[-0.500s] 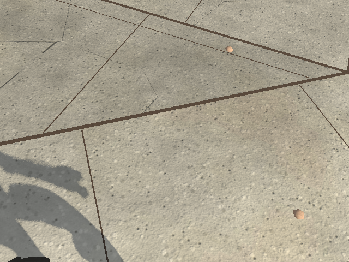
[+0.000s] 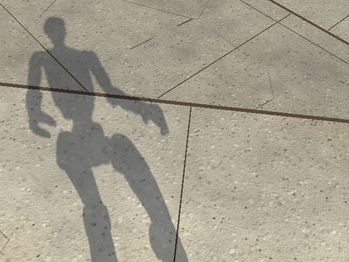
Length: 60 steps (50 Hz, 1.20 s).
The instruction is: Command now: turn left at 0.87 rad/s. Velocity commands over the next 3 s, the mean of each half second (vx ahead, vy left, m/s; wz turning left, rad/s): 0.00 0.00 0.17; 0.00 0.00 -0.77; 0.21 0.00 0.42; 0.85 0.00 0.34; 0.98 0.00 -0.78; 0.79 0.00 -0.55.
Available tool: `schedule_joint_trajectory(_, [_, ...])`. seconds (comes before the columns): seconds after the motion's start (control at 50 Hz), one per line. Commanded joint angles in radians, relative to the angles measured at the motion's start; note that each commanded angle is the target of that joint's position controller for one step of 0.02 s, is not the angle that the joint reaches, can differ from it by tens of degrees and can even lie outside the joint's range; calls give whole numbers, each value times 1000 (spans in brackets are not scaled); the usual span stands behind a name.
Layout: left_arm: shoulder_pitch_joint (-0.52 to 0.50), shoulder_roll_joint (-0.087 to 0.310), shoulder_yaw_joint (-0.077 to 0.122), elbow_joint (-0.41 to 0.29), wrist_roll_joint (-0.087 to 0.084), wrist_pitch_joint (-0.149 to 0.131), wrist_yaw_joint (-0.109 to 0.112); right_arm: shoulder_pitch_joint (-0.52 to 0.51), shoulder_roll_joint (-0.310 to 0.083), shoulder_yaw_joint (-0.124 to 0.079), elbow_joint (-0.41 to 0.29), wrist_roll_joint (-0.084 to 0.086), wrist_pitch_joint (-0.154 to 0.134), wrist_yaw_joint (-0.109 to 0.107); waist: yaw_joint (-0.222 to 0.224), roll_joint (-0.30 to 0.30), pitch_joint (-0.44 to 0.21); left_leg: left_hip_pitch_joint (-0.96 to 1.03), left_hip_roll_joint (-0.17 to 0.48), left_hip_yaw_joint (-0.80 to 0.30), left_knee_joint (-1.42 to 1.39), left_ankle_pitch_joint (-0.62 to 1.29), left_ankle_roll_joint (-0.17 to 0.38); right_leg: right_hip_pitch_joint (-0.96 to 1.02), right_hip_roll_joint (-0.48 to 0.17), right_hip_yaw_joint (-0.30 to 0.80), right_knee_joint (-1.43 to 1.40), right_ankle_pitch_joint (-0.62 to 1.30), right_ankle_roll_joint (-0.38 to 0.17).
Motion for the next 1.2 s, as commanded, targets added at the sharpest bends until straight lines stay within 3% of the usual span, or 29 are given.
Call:
schedule_joint_trajectory(0.02, [4,26,6,-97,53,-32,-18,206,-316,-100,-46,-9,-13,-40,-45,369,-205,559,241,-480,-171,809,234,-449,59,-9,551,-231,30])
schedule_joint_trajectory(0.04, [-71,59,5,-122,55,-36,-9,191,-303,-85,-80,-50,-45,-25,-96,308,-348,538,359,-701,-237,698,420,-544,142,226,724,-341,37])
schedule_joint_trajectory(0.06, [-125,107,14,-122,29,-34,-3,157,-256,-71,-76,-48,-66,-18,-103,180,-296,483,322,-614,-272,540,387,-553,115,278,744,-271,13])
schedule_joint_trajectory(0.1, [-115,115,20,-105,34,-30,16,57,-185,-49,-73,-2,-68,-39,-37,90,-176,356,210,-498,-291,307,270,-539,84,290,615,-105,-13])
schedule_joint_trajectory(0.12, [-97,126,26,-101,39,-25,21,-1,-173,-41,-88,1,-59,-50,-5,108,-153,273,174,-462,-300,277,243,-482,89,289,557,-45,-12])
schedule_joint_trajectory(0.2, [21,82,7,-23,28,-3,8,-31,-109,-5,-87,-36,-53,-71,9,113,-216,210,150,-309,-275,429,228,-329,93,217,488,65,25])
schedule_joint_trajectory(0.26, [27,28,-23,-9,25,7,-1,-46,-29,33,-50,-55,-60,-66,-1,140,-202,145,126,-234,-293,269,206,-191,48,210,304,115,25])
schedule_joint_trajectory(0.3, [1,53,-23,-20,16,11,-8,-37,-48,33,-27,-70,-67,-55,-31,168,-139,93,143,-241,-326,104,216,-139,48,195,230,108,11])
schedule_joint_trajectory(0.36, [-27,130,-5,-54,0,10,-7,-34,-132,8,-10,-58,-59,-56,-51,162,-49,131,203,-298,-322,69,244,-225,68,170,212,5,-13])
schedule_joint_trajectory(0.44, [43,98,-11,-51,-4,6,-20,-44,-121,2,-4,-36,-45,-75,-24,126,-91,262,261,-291,-231,393,249,-240,72,147,170,-38,-34])
schedule_joint_trajectory(0.48, [102,85,-9,-36,-6,6,-30,-75,-111,-1,-9,-23,-36,-83,11,121,-119,268,237,-223,-162,445,204,-159,97,116,28,67,-60])
schedule_joint_trajectory(0.5, [121,100,-3,-34,-1,6,-30,-63,-100,-4,-2,-15,-35,-84,22,92,-114,238,194,-170,-95,368,147,-104,99,151,-89,208,-91])
schedule_joint_trajectory(0.52, [144,181,20,-43,8,5,-18,-46,-72,-4,-13,-29,-40,-83,3,-82,-126,110,88,-59,117,171,55,0,-17,387,-189,466,-161])
schedule_joint_trajectory(0.54, [148,287,46,-61,15,-3,-13,-141,-48,5,-76,-60,-53,-79,10,-312,-90,-209,-115,-4,324,-256,-46,134,-210,732,-221,790,-344])
schedule_joint_trajectory(0.56, [204,240,37,-64,45,-16,-15,-197,-49,5,-88,-59,-65,-78,77,-230,-163,-306,-128,-134,508,-431,-52,211,-247,782,-242,799,-428])
schedule_joint_trajectory(0.58, [182,219,32,-60,45,-28,-12,-177,-57,0,-77,-42,-69,-73,49,-140,-169,-327,-99,-180,574,-371,-43,233,-199,703,-219,773,-387])
schedule_joint_trajectory(0.62, [90,190,28,-81,1,-19,3,-148,-59,-4,-50,-39,-68,-73,10,-45,-158,-345,-69,-190,536,-235,-53,228,-118,595,-191,736,-301])
schedule_joint_trajectory(0.76, [68,204,39,-114,-4,33,32,-146,-28,3,-27,-25,-86,-55,10,-100,-176,-180,-124,-179,195,-91,-101,155,-11,606,-172,627,-259])
schedule_joint_trajectory(0.86, [21,211,45,-143,-3,46,20,-115,-64,-10,-13,-17,-103,-43,12,-170,-166,-41,-143,-196,14,-73,-86,65,17,717,-152,559,-237])
schedule_joint_trajectory(0.92, [-37,199,40,-164,-16,52,18,-38,-89,-28,15,-14,-118,-36,-28,-182,-165,131,-123,-177,-244,73,-58,8,70,750,-104,446,-189])
schedule_joint_trajectory(0.94, [-20,161,26,-162,-8,51,19,0,-116,-36,31,-23,-118,-38,-22,-141,-199,233,-31,-213,-295,177,-26,-24,106,691,-33,296,-150])
schedule_joint_trajectory(0.96, [89,81,1,-142,24,51,14,-37,-163,-35,8,-40,-111,-40,52,101,-235,327,184,-445,-314,319,65,-114,231,532,183,-93,-99])
schedule_joint_trajectory(0.98, [85,127,12,-167,23,38,18,-35,-179,-32,7,-82,-108,-34,66,285,-151,271,303,-711,-356,388,238,-299,308,449,378,-319,-45])
schedule_joint_trajectory(1.0, [116,184,24,-138,28,28,21,-70,-133,-19,-7,-68,-115,-32,72,228,-129,222,335,-733,-356,324,304,-308,245,451,531,-274,-9])
schedule_joint_trajectory(1.02, [86,195,25,-109,29,28,21,-103,-61,5,-11,-53,-117,-33,58,143,-103,182,264,-598,-331,264,268,-280,219,454,555,-194,10])
schedule_joint_trajectory(1.06, [61,107,-3,-92,50,34,18,-121,-15,35,7,-32,-112,-28,62,121,-95,167,142,-482,-332,139,186,-223,157,389,423,-106,47])
schedule_joint_trajectory(1.1, [-10,71,-19,-112,46,19,9,-76,-96,8,14,-14,-86,-38,21,178,-66,167,64,-432,-311,260,170,-179,162,275,237,-89,62])
schedule_joint_trajectory(1.14, [-49,76,-16,-117,24,7,11,13,-176,-24,19,-14,-65,-47,-25,205,-96,250,68,-489,-287,305,187,-166,206,256,125,-117,57])
schedule_joint_trajectory(1.2, [-20,96,-5,-95,1,-6,13,22,-172,-32,5,2,-55,-56,-18,231,-133,315,95,-597,-284,301,192,-137,218,289,-24,-41,29])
